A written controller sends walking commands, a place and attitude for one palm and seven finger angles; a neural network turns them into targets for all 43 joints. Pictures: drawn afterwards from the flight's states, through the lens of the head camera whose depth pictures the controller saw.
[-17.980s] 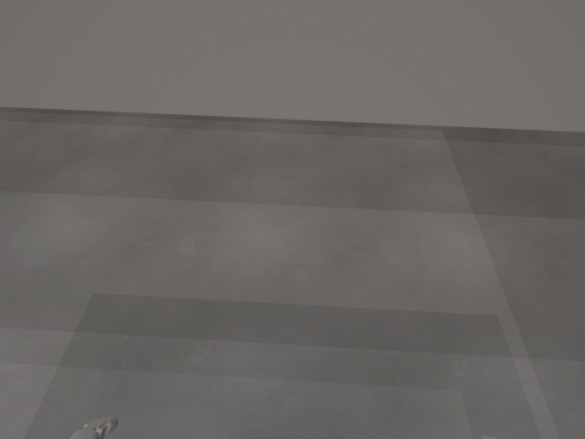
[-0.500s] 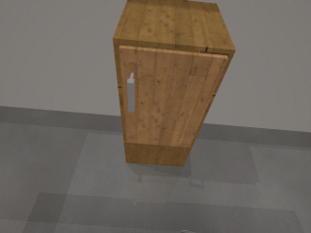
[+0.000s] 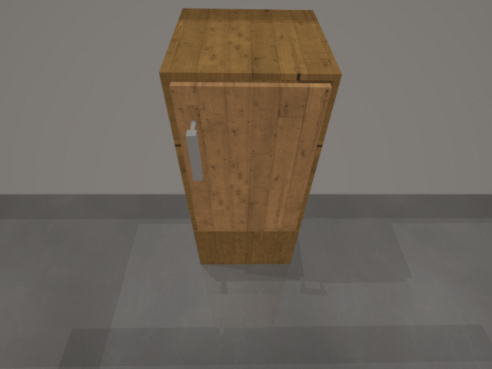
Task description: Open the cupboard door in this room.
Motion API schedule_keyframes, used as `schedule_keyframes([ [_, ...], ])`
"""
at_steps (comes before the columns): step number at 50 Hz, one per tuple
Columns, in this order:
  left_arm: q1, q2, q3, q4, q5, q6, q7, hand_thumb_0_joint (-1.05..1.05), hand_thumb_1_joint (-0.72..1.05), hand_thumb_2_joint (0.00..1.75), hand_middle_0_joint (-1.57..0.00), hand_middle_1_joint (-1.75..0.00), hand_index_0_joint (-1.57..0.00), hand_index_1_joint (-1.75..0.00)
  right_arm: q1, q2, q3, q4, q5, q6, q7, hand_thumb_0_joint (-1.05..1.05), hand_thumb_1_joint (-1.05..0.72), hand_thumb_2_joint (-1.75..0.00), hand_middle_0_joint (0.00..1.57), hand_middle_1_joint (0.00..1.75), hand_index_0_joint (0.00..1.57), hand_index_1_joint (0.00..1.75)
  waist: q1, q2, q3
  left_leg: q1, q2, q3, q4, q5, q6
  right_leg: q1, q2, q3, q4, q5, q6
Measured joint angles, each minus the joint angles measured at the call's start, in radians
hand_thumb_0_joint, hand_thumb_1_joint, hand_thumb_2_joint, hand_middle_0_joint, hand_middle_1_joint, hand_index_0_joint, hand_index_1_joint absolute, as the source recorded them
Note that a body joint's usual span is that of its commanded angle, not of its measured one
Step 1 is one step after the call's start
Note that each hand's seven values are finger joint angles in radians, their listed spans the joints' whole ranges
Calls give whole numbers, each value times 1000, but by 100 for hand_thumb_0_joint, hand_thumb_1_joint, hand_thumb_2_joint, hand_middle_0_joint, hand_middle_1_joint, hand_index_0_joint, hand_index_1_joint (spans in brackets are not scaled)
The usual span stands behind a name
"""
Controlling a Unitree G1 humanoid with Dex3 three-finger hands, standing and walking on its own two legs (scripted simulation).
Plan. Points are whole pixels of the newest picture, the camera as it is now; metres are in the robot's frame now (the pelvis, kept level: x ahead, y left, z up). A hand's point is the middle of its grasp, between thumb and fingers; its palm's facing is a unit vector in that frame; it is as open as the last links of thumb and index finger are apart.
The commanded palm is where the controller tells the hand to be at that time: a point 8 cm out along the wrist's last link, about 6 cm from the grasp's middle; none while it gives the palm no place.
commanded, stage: come to a stop and stand still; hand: left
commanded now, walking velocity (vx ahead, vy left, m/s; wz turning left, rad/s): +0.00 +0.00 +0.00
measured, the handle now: (195, 151) +0.62 +0.16 -0.04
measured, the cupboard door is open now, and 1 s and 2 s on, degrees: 0 0 0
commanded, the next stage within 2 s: look again from close up in 0.12 s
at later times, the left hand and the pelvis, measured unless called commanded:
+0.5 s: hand out of the picture +0.02 +0.20 -0.18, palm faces +0.06 -0.97 -0.23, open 7.4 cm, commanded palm none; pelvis -0.01 +0.01 -0.01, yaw +1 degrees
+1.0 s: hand out of the picture -0.05 +0.20 -0.18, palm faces +0.04 -0.98 -0.20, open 7.4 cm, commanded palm none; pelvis -0.03 +0.02 +0.00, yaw +1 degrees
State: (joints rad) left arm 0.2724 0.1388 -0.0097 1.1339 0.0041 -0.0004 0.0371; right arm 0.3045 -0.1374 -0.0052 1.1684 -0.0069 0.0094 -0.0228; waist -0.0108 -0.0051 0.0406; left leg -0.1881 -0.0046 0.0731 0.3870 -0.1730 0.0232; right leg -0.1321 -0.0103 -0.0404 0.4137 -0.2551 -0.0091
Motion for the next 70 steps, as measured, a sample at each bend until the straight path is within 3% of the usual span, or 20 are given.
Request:
schedule_keyframes([
  [12, 32, -25, -9, -2, 2, -3, -1, 0, 91, 90, -20, -30, -19, -30, 28, 22, 4, -7, -1, -2, -1, 0, -91, -90, 20, 30, 20, 30, -3, -3, 8, -18, 3, -8, 12, 0, -2, -11, 3, -8, 4, 2, -3],
  [17, 45, -1, 4, -73, 13, -11, -1, 0, 90, 90, -20, -30, -20, -30, 28, -6, -11, -112, -14, -16, -3, 0, -90, -90, 20, 30, 20, 30, -9, 15, -8, -103, 10, -34, 138, -53, 2, -66, 7, -34, 85, -39, -7],
  [23, 33, 37, 20, -128, 16, -1, 6, 0, 90, 90, -20, -30, -20, -30, -25, -45, -20, -175, -15, -15, -7, 0, -91, -90, 20, 30, 20, 30, 5, 13, -31, -107, 9, -30, 192, -86, 10, -67, 4, -30, 131, -64, 1],
  [30, 4, 70, 20, -165, 17, 1, -1, 0, 90, 90, -20, -30, -19, -30, -89, -71, -14, -205, -14, -14, 2, 0, -91, -90, 20, 30, 20, 30, 20, 10, -41, -91, 3, -22, 174, -68, 20, -55, -3, -22, 119, -46, 11],
  [39, 12, 83, 11, -149, 18, 1, -8, 0, 90, 90, -20, -30, -20, -30, -91, -76, -3, -189, -14, -8, 16, 0, -90, -90, 20, 30, 20, 30, 19, 8, -46, -77, -10, -17, 106, -15, 30, -48, -14, -19, 65, 2, 22],
  [47, 61, 58, 6, -98, 19, 6, -6, 0, 90, 90, -20, -30, -19, -30, -36, -57, 1, -127, -12, 4, 17, 0, -90, -90, 20, 30, 20, 30, 14, 5, -42, -71, -20, -13, 64, 14, 34, -50, -23, -16, 39, 23, 28],
  [52, 115, 29, 15, -74, 29, 23, -17, 0, 90, 90, -20, -30, -19, -30, 8, -36, -9, -92, -15, 21, 10, 0, -90, -90, 20, 30, 20, 30, 11, 5, -46, -75, -16, -5, 65, -2, 38, -72, -19, -7, 78, -53, 8],
  [56, 153, 6, 25, -60, 30, 31, -27, 0, 90, 90, -20, -30, -19, -30, 36, -26, -22, -72, -16, 22, 1, 0, -90, -90, 20, 30, 20, 30, 9, 14, -38, -79, -1, -3, 77, 0, 30, -73, -8, -11, 80, -44, -3],
  [65, 217, -31, 43, -39, 23, 14, -14, 0, 90, 90, -20, -30, -19, -30, 70, -8, -34, -64, -14, 14, -3, 0, -91, -90, 20, 30, 20, 30, 15, 10, -53, -166, 45, 8, 329, -228, 16, -62, 26, -38, 73, -19, -26],
  [68, 216, -39, 40, -31, 21, 22, -19, 0, 90, 90, -20, -30, -19, -30, 74, -1, -31, -79, -17, -14, -7, 0, -91, -90, 20, 30, 20, 30, 6, 1, -59, -125, 52, 29, 226, -144, 16, -93, 26, -37, 156, -78, -26],
  [70, 197, -43, 41, -26, 25, 34, -30, 0, 90, 90, -20, -30, -19, -30, 69, 10, -33, -85, -22, -29, -14, 0, -91, -90, 20, 30, 20, 30, 4, -16, -57, -121, 48, 54, 231, -107, 21, -158, 14, -21, 297, -143, -26],
])
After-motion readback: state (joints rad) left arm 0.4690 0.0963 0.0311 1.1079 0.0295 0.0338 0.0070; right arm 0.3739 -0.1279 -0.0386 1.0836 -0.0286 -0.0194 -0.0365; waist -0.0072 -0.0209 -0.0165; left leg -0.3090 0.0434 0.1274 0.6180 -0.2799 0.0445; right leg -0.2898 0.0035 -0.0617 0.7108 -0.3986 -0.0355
